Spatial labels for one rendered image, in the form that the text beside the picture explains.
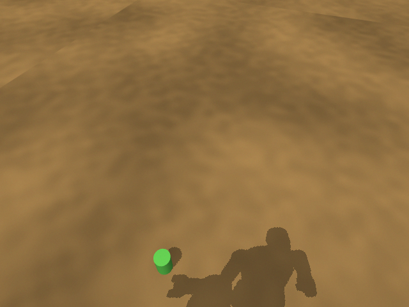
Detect can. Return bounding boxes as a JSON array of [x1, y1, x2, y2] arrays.
[[153, 249, 173, 275]]

